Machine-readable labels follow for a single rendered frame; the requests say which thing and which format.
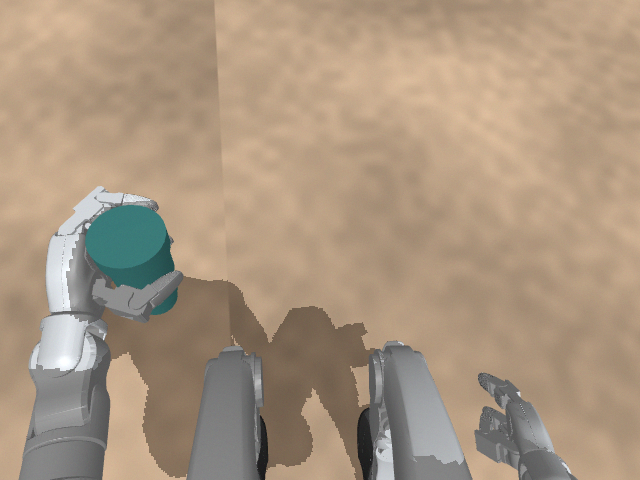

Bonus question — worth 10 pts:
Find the right robot arm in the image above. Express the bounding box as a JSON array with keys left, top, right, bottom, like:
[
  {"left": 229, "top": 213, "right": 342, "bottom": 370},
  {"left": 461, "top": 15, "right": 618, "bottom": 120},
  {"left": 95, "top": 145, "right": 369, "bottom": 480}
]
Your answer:
[{"left": 518, "top": 450, "right": 578, "bottom": 480}]

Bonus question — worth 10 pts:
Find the cup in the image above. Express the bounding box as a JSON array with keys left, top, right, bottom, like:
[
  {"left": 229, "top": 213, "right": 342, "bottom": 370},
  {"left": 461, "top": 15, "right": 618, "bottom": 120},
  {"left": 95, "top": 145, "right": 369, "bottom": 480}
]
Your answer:
[{"left": 85, "top": 205, "right": 178, "bottom": 315}]

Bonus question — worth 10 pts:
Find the left robot arm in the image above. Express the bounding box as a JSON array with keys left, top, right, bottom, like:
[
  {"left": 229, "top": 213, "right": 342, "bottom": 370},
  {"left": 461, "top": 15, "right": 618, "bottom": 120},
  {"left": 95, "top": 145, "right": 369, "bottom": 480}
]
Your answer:
[{"left": 19, "top": 311, "right": 111, "bottom": 480}]

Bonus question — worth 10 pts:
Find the right robot hand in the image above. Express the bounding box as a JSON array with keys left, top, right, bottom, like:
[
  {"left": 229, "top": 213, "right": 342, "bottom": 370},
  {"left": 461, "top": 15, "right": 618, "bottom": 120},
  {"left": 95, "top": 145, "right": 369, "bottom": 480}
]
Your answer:
[{"left": 474, "top": 373, "right": 555, "bottom": 470}]

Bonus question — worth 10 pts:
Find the left robot hand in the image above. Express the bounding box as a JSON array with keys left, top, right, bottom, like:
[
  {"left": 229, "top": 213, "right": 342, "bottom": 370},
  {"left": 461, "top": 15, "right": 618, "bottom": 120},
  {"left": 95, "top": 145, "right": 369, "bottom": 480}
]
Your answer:
[{"left": 45, "top": 186, "right": 184, "bottom": 323}]

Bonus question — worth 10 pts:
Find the right robot foot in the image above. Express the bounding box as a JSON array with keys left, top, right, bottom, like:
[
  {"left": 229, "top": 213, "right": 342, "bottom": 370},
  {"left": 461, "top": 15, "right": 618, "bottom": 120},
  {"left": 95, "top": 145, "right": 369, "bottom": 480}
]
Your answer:
[{"left": 357, "top": 407, "right": 373, "bottom": 480}]

